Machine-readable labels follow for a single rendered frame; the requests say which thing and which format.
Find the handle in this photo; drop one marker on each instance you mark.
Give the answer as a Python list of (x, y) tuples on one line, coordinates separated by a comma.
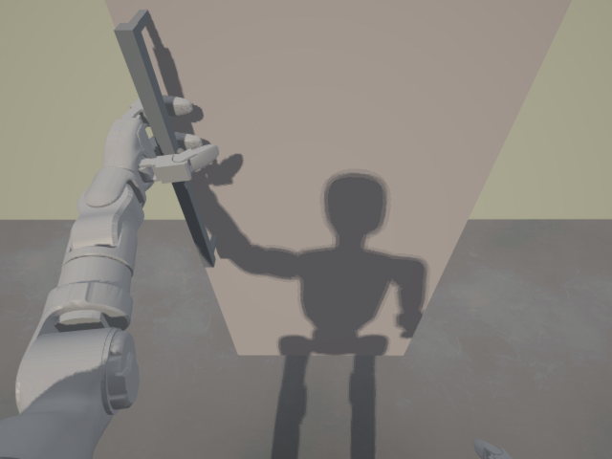
[(129, 36)]

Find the robot left upper arm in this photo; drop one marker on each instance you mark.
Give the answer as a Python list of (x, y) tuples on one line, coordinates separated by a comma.
[(72, 384)]

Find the robot right hand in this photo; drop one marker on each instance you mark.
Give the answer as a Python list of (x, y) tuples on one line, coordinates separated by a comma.
[(488, 451)]

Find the fridge door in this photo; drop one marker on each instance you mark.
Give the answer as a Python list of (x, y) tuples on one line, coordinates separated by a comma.
[(354, 137)]

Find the robot left hand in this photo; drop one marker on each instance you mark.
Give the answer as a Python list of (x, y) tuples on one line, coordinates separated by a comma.
[(128, 146)]

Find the left robot forearm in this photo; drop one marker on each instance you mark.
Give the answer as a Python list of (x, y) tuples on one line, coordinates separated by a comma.
[(94, 285)]

